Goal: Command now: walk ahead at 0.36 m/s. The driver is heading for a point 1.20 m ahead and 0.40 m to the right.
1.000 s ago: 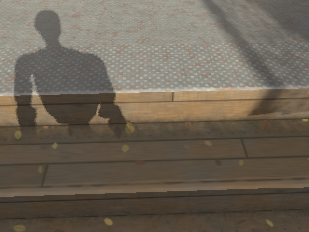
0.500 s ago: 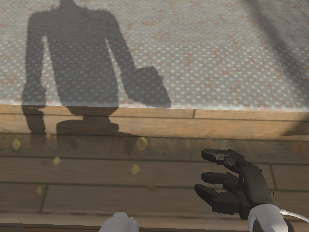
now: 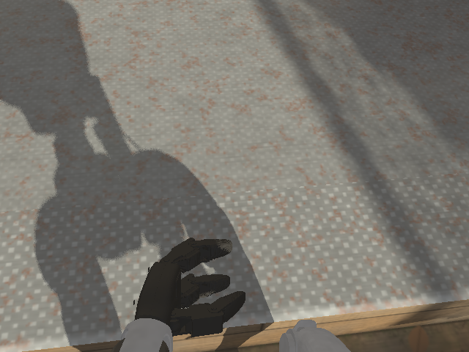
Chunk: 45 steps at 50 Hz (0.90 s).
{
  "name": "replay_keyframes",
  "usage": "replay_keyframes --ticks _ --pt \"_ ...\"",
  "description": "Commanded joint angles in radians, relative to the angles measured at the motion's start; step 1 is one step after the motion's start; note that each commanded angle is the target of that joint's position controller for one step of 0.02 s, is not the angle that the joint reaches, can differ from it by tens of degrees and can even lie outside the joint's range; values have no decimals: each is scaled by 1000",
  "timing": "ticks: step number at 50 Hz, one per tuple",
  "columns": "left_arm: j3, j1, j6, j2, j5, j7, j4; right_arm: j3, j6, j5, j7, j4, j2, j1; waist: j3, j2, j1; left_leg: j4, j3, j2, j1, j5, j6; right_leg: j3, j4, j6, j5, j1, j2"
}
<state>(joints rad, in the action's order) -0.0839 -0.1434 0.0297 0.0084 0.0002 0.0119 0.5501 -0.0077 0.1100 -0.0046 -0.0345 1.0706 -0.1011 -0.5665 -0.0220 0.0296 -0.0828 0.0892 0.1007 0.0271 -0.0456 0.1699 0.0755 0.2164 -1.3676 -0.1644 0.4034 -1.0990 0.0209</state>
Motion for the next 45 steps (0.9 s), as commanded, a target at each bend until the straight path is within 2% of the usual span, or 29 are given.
replay_keyframes --ticks 1,2,3,4,5,6,7,8,9,11,14,16,19,24,28,30,31,32,33,34,35,36,37,38,39,41,42,44,45 --pt "76 384 2 -176 -3 -17 59 -72 38 -21 17 -119 -316 39 404 225 263 516 -34 207 -57 -1675 83 -48 369 -37 -83 757 -113" --pt "106 479 12 -242 -37 -29 119 -72 59 -36 43 -161 -263 22 461 143 252 784 -66 134 259 -1398 37 -370 424 -120 -80 1009 40" --pt "150 582 -5 -360 -52 -37 152 -72 62 -41 75 -201 -202 50 501 -201 296 1291 -70 -101 495 -234 -19 -877 756 -295 -555 1132 310" --pt "161 452 -18 -350 -30 -40 140 -81 48 0 86 -202 -146 16 513 -148 218 1713 -277 -141 575 26 -35 -1086 941 -310 -425 1015 326" --pt "162 298 0 -308 -6 -34 172 -76 19 12 64 -263 -89 78 316 9 99 1779 -274 -78 673 -36 -50 -914 949 -245 -259 846 323" --pt "151 266 17 -239 -5 -31 209 -72 17 45 42 -312 -90 152 173 50 89 1827 -230 -66 765 -46 -25 -815 913 -200 -212 734 296" --pt "142 307 36 -190 -10 -37 272 -62 7 51 21 -349 -47 212 59 52 72 1857 -256 -62 851 -19 0 -680 882 -164 -312 677 252" --pt "127 376 42 -136 -24 -31 343 -50 -8 46 17 -351 -24 193 43 21 51 1912 -251 -76 917 10 13 -578 897 -125 -286 692 207" --pt "126 411 48 -127 -28 -22 384 -37 -26 37 16 -350 -6 179 24 11 32 1923 -255 -75 952 23 24 -504 921 -86 -294 691 189" --pt "124 471 71 -119 -25 -13 436 -14 -43 37 10 -357 37 177 -6 4 4 1861 -279 -72 1024 21 34 -385 931 -39 -429 711 166" --pt "113 465 95 -140 -23 -23 404 -20 -66 53 9 -353 -17 235 15 3 2 1674 -116 -20 979 -73 2 -290 943 -42 -710 687 135" --pt "125 536 106 -207 -32 -29 396 -17 -67 40 2 -365 -12 293 71 -90 37 1761 -42 -24 1021 -89 -10 -307 935 -78 -849 765 146" --pt "151 649 109 -260 -31 -39 381 -16 -76 48 -8 -440 -9 467 76 -131 114 1922 -55 1 1263 -2 -28 -446 969 -120 -707 965 188" --pt "164 743 88 -237 -40 -69 360 3 -95 45 9 -570 17 714 18 -106 190 2032 -114 49 1559 199 -37 -592 1011 -124 -386 1170 245" --pt "176 770 77 -244 -25 -90 359 23 -105 46 14 -665 43 803 12 -114 193 1838 -136 88 1530 229 -40 -588 1045 -85 -417 1155 209" --pt "182 741 67 -263 -30 -98 346 29 -113 47 17 -705 45 809 29 -143 178 1724 -136 106 1461 183 -37 -584 1065 -75 -474 1147 210" --pt "193 734 66 -291 -28 -106 334 39 -116 46 20 -725 64 809 63 -186 169 1692 -232 130 1398 290 1 -595 1086 -54 -591 1172 239" --pt "201 669 43 -335 -12 -90 302 45 -129 14 24 -703 47 742 108 -146 128 1450 -94 94 1146 444 6 -481 1157 -42 -613 1068 203" --pt "204 627 20 -336 -11 -81 275 45 -141 -7 22 -705 50 743 73 -200 120 1314 -64 79 919 529 20 -442 1175 -23 -671 920 177" --pt "201 583 8 -362 -1 -53 249 23 -145 -40 16 -648 23 614 134 -222 82 1247 46 11 679 518 23 -364 1147 -18 -901 867 149" --pt "202 569 9 -371 15 -36 234 -2 -144 -43 1 -605 -14 505 189 -186 32 1152 39 -26 468 368 34 -349 1046 16 -1151 835 136" --pt "205 519 23 -390 14 -16 216 -39 -134 -18 -6 -567 -96 343 288 -161 -53 1073 -84 -7 303 299 36 -298 795 61 -1201 816 89" --pt "197 394 16 -335 25 0 85 -81 -139 18 -13 -560 -253 267 350 244 -101 685 -565 249 199 259 93 -250 435 155 -524 532 -99" --pt "191 423 11 -271 -15 4 45 -89 -159 13 -18 -596 -295 372 410 455 -37 354 -951 365 324 332 165 -362 1 170 29 493 -161" --pt "184 482 -3 -198 -41 -4 54 -68 -158 -2 -17 -620 -230 522 312 376 66 321 -908 373 474 449 155 -463 -229 164 -3 436 -138" --pt "184 492 -43 -214 -56 -40 38 -31 -168 8 -43 -587 -93 704 59 272 192 439 -613 309 712 720 76 -338 -255 167 -178 367 -73" --pt "184 502 -61 -230 -70 -51 43 -12 -165 16 -52 -565 -37 720 15 216 219 544 -462 262 791 656 53 -313 -255 171 -250 397 -71" --pt "182 508 -91 -250 -55 -54 55 -7 -146 37 -48 -530 -38 676 24 102 214 612 -299 253 830 492 70 -255 -318 170 -331 448 -104" --pt "179 498 -101 -250 -51 -61 38 -12 -128 42 -43 -525 -64 652 26 102 212 594 -299 274 807 459 86 -242 -360 169 -318 432 -105"
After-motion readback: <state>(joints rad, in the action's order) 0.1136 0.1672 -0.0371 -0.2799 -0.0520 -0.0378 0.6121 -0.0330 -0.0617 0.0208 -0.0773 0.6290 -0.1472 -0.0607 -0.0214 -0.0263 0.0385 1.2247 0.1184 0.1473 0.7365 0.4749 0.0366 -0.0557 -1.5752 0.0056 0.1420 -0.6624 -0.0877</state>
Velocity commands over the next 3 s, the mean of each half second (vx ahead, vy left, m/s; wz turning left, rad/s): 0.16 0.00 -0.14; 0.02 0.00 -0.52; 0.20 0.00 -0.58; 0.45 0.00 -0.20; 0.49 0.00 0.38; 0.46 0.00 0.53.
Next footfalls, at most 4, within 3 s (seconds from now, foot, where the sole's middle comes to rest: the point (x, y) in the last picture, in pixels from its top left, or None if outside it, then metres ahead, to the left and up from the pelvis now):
0.02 right None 0.21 -0.08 -0.62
0.70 left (128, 289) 0.48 0.20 -0.45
1.46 right None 0.29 -0.06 -0.62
1.88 left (282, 214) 0.64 -0.15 -0.45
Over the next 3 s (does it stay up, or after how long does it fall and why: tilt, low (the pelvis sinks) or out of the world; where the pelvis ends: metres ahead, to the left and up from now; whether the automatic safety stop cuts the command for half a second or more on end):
stays up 1.04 -0.40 0.30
